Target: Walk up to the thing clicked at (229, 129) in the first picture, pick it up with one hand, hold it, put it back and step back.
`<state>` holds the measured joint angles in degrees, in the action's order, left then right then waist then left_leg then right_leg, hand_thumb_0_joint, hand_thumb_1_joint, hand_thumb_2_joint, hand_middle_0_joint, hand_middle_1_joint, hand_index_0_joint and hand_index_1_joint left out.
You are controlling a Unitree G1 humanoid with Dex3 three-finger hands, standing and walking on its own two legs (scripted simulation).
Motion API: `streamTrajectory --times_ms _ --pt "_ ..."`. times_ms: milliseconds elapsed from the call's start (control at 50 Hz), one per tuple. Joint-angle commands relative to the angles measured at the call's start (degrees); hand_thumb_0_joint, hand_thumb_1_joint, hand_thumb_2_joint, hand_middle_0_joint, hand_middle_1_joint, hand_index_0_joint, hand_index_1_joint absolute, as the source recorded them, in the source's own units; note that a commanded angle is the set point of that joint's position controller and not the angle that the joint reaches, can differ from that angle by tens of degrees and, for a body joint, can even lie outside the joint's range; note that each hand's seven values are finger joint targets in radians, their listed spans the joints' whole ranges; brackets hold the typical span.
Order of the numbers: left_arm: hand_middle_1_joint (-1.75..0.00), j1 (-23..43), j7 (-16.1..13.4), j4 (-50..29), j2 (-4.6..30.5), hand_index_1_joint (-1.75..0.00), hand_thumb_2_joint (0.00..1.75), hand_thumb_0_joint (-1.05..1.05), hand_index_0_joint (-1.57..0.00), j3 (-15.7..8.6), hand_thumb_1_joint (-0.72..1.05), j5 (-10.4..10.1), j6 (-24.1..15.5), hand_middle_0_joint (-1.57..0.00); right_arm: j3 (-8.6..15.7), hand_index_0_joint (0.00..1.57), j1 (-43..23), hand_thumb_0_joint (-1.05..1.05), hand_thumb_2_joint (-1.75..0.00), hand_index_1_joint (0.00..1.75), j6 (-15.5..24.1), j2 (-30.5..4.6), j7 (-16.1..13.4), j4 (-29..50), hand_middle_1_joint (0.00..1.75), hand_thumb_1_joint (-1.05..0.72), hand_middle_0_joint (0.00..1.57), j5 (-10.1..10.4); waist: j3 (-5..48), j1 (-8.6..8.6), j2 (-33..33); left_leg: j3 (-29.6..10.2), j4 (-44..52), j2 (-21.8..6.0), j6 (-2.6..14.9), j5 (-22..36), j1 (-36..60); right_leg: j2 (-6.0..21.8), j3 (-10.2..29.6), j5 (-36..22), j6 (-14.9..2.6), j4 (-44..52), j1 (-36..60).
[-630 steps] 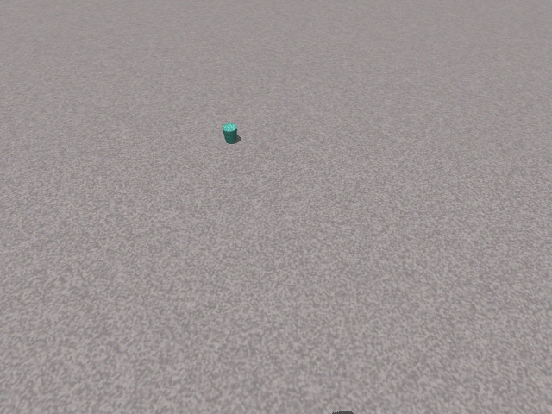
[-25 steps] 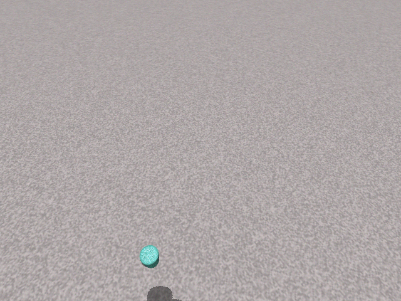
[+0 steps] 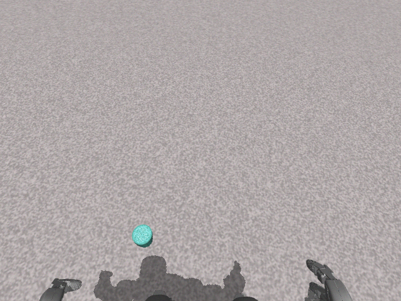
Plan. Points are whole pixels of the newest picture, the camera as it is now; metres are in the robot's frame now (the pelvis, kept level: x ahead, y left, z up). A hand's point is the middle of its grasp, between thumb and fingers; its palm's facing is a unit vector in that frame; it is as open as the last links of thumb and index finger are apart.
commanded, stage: rise first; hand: left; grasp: from above
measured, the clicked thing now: (143, 237) +0.44 +0.23 -0.67
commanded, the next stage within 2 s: none
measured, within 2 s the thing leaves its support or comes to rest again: neither
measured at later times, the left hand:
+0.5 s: hand out of the picture +0.13 +0.26 -0.18, palm faces -0.19 -0.85 -0.49, open 14.1 cm
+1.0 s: hand (102, 282) +0.23 +0.28 -0.35, palm faces -0.42 -0.49 -0.76, open 14.1 cm
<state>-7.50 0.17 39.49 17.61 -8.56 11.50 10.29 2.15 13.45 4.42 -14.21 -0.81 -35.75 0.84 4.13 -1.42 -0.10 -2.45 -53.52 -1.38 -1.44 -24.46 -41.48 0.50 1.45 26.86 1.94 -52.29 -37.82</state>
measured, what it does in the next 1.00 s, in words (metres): lowers itself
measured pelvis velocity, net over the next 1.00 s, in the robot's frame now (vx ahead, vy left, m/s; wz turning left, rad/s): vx -0.06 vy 0.00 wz -0.04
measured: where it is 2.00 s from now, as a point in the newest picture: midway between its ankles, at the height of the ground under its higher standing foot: outside the picture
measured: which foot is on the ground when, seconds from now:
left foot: down 0.00-1.00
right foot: down 0.00-1.00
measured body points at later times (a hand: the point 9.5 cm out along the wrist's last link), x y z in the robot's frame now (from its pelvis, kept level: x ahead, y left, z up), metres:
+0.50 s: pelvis -0.01 +0.01 -0.05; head +0.10 +0.03 +0.38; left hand +0.14 +0.30 -0.15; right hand +0.17 -0.24 -0.14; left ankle +0.02 +0.13 -0.69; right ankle -0.01 -0.14 -0.69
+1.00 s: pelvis -0.06 +0.00 -0.20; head +0.12 +0.02 +0.21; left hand +0.25 +0.30 -0.30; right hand +0.14 -0.27 -0.31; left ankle +0.02 +0.13 -0.69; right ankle -0.01 -0.14 -0.69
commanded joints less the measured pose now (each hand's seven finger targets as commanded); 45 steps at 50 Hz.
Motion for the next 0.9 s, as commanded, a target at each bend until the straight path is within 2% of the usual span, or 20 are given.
streamTrajectory --times_ms 0,100,140,200,220,240,360,400,420,500,520,540,600,680,720,740,780,820,840,880 --pt "-1.08 -2.71 -0.96 -13.14 10.21 -1.08 0.99 0.0 -0.06 -2.85 -0.55 1.07 0.16 -0.06 3.66 0.2 0.03 0.0 -0.91 0.3 3.63 -8.47 -0.66 8.5 0.3 -0.91 0.2 -0.01 15.16 0.05 3.68 1.95 2.77 0.41 1.44 16.6 8.3 -1.49 -3.08 -15.29 -2.44 2.46 0.29" --pt "-1.07 -5.6 -1.58 -18.57 10.6 -1.07 0.97 0.0 -0.07 -3.16 -0.53 1.98 2.68 -0.07 3.2 0.2 -0.63 0.0 -0.9 0.3 4.25 -7.8 -0.98 10.11 0.3 -0.91 0.2 -0.3 14.22 -0.14 3.66 2.0 -0.45 0.59 1.77 12.79 3.41 -1.32 -2.96 -12.94 -2.33 0.54 -2.5" --pt "-1.07 -7.61 -1.59 -20.74 9.82 -1.07 0.96 0.0 -0.07 -2.35 -0.54 2.23 3.32 -0.07 3.09 0.2 -0.91 0.0 -0.91 0.3 4.74 -7.7 -1.2 11.14 0.3 -0.91 0.2 -0.36 15.32 -0.46 4.46 1.77 -1.39 0.34 1.76 12.84 3.16 -1.52 -3.16 -12.42 -2.45 -0.92 -4.08" --pt "-1.08 -9.43 -1.79 -24.0 9.79 -1.07 0.95 0.0 -0.08 -1.95 -0.53 2.78 4.12 -0.07 2.95 0.2 -1.04 0.0 -0.91 0.3 5.28 -7.45 -1.52 12.04 0.3 -0.92 0.2 -0.46 16.76 -0.64 5.18 1.34 -3.55 0.08 1.83 14.76 2.48 -1.67 -3.46 -13.43 -2.5 -3.09 -6.16" --pt "-1.09 -10.0 -2.02 -24.25 10.21 -1.08 0.94 0.0 -0.07 -2.68 -0.52 2.77 4.33 -0.06 2.98 0.2 -0.72 0.0 -0.9 0.3 5.43 -7.64 -1.5 12.06 0.3 -0.91 0.2 -0.59 17.32 -0.57 4.84 1.07 -4.21 0.05 1.76 16.02 1.86 -1.63 -3.73 -14.15 -2.48 -3.89 -5.84" --pt "-1.1 -10.88 -2.07 -24.95 9.51 -1.08 0.94 0.0 -0.08 -1.88 -0.52 3.01 4.54 -0.07 2.95 0.2 -0.79 0.0 -0.91 0.3 5.58 -7.45 -1.45 12.24 0.3 -0.92 0.2 -0.62 17.66 -0.72 4.77 0.84 -4.91 -0.07 1.75 17.17 1.51 -1.79 -3.82 -14.86 -2.5 -4.83 -6.63" --pt "-1.08 -13.36 -2.61 -28.0 9.76 -1.07 0.95 0.0 -0.07 -2.13 -0.55 3.94 4.98 -0.07 2.79 0.2 -1.5 0.0 -0.9 0.3 6.16 -7.03 -1.62 13.58 0.3 -0.91 0.2 -0.67 18.22 0.05 4.83 1.1 -7.59 0.29 1.83 13.71 -2.28 -1.76 -3.83 -12.45 -2.55 -6.97 -9.36" --pt "-1.07 -13.56 -2.82 -28.77 9.3 -1.07 0.96 0.0 -0.07 -1.47 -0.55 4.46 4.91 -0.07 2.68 0.2 -1.49 0.0 -0.9 0.3 6.43 -6.86 -1.78 13.83 0.3 -0.91 0.2 -0.51 18.63 -0.46 4.96 0.94 -8.3 0.46 1.84 12.84 -3.02 -1.89 -3.81 -11.96 -2.58 -7.6 -10.36" --pt "-1.07 -14.44 -2.94 -29.2 9.37 -1.07 0.96 0.0 -0.07 -1.87 -0.55 4.56 4.94 -0.07 2.72 0.2 -1.68 0.0 -0.9 0.3 6.5 -6.94 -1.7 13.81 0.3 -0.9 0.2 -0.55 18.86 0.25 5.05 0.73 -8.36 0.45 1.68 12.78 -3.44 -1.82 -4.04 -11.45 -2.69 -8.28 -10.71" --pt "-1.06 -14.49 -3.29 -29.98 9.61 -1.06 0.97 0.0 -0.07 -1.34 -0.56 5.43 4.67 -0.07 2.69 0.2 -2.32 0.0 -0.9 0.3 6.87 -6.92 -1.61 14.16 0.3 -0.91 0.2 -0.45 19.09 -0.45 4.93 0.2 -10.03 0.55 1.82 10.49 -5.94 -2.05 -4.11 -9.77 -2.78 -9.92 -12.92" --pt "-1.05 -14.5 -3.33 -30.86 9.84 -1.05 0.97 0.0 -0.07 -1.55 -0.57 5.5 4.47 -0.07 2.61 0.2 -2.3 0.0 -0.9 0.3 7.02 -6.76 -1.6 14.03 0.3 -0.91 0.2 -0.55 19.28 0.17 5.53 0.38 -10.47 0.52 1.79 9.87 -6.32 -1.99 -4.0 -9.28 -2.82 -10.36 -13.54" --pt "-1.06 -12.82 -3.39 -30.62 9.65 -1.06 0.97 0.0 -0.07 -0.78 -0.55 5.77 4.15 -0.07 2.68 0.2 -2.54 0.0 -0.9 0.3 7.13 -7.09 -1.57 13.88 0.3 -0.9 0.2 -0.51 19.02 -0.82 5.43 0.22 -11.02 0.5 1.88 8.63 -7.16 -2.06 -3.99 -8.48 -2.81 -10.88 -14.86" --pt "-1.06 -6.98 -3.86 -27.31 10.55 -1.06 0.96 0.0 -0.07 -0.35 -0.56 8.33 1.94 -0.07 2.46 0.2 -3.46 0.0 -0.9 0.3 7.94 -7.45 -1.59 12.79 0.3 -0.9 0.2 -0.5 16.68 -1.35 5.7 -0.61 -12.89 0.39 1.69 3.85 -11.33 -2.03 -3.93 -4.12 -3.07 -14.27 -20.89" --pt "-1.07 0.29 -4.98 -19.22 10.85 -1.06 0.96 0.0 -0.06 0.53 -0.54 13.05 -2.76 -0.06 2.53 0.2 -4.11 0.0 -0.9 0.3 9.31 -8.25 -0.66 10.39 0.3 -0.89 0.2 -0.45 18.57 -2.05 5.39 -0.98 -19.0 0.59 1.55 2.6 -16.74 -2.06 -3.76 -2.6 -3.34 -21.33 -29.31" --pt "-1.06 5.23 -5.78 -16.88 13.66 -1.06 0.97 0.0 -0.06 -0.86 -0.53 15.69 -5.84 -0.06 3.03 0.2 -5.09 0.0 -0.9 0.3 9.8 -8.99 -0.2 9.21 0.3 -0.88 0.2 -0.65 20.75 -1.32 5.81 -0.68 -22.54 0.8 1.53 1.08 -20.26 -2.0 -3.51 -1.35 -3.34 -24.78 -33.32" --pt "-1.05 7.06 -6.18 -15.34 13.29 -1.06 0.99 0.0 -0.06 0.22 -0.55 17.28 -7.21 -0.06 3.04 0.2 -5.21 0.0 -0.9 0.3 10.06 -9.19 0.09 8.83 0.3 -0.88 0.2 -0.65 21.76 -1.63 5.82 -0.75 -23.58 0.81 1.4 -0.44 -21.64 -2.02 -3.53 -0.31 -3.44 -26.47 -35.05" --pt "-1.05 9.14 -7.17 -15.36 14.61 -1.06 1.0 0.0 -0.06 -0.08 -0.55 19.83 -9.47 -0.07 3.57 0.2 -5.53 0.0 -0.9 0.3 10.34 -9.66 0.31 8.01 0.3 -0.88 0.2 -0.73 26.37 -0.58 7.7 -0.69 -25.96 0.74 1.15 -0.6 -22.06 -2.05 -3.39 -0.38 -3.52 -29.6 -37.76" --pt "-1.08 12.39 -8.07 -14.8 16.97 -1.08 0.99 0.0 -0.05 -0.3 -0.53 22.14 -10.8 -0.05 4.0 0.2 -5.3 0.0 -0.89 0.3 10.22 -10.39 0.47 6.66 0.3 -0.87 0.2 -0.63 30.96 -0.39 8.8 -0.23 -29.43 0.63 1.28 2.67 -22.29 -2.28 -3.34 -2.83 -3.44 -32.28 -39.66" --pt "-1.08 14.76 -8.63 -13.39 18.07 -1.08 0.99 0.0 -0.06 -0.6 -0.53 23.47 -11.13 -0.06 3.93 0.2 -5.49 0.0 -0.89 0.3 10.03 -10.51 0.62 5.95 0.3 -0.87 0.2 -0.72 31.9 -0.81 8.22 0.07 -31.73 0.7 1.56 4.34 -24.33 -2.47 -3.36 -4.31 -3.35 -33.71 -40.71" --pt "-1.09 17.99 -9.34 -7.67 19.71 -1.09 1.02 0.0 -0.04 -1.47 -0.54 25.72 -11.61 -0.05 3.92 0.2 -5.02 0.0 -0.89 0.3 9.49 -10.94 1.17 4.16 0.3 -0.85 0.2 -0.67 32.89 -0.27 6.51 -0.04 -35.12 0.7 1.83 6.26 -27.85 -2.73 -3.76 -5.07 -3.39 -36.51 -43.78"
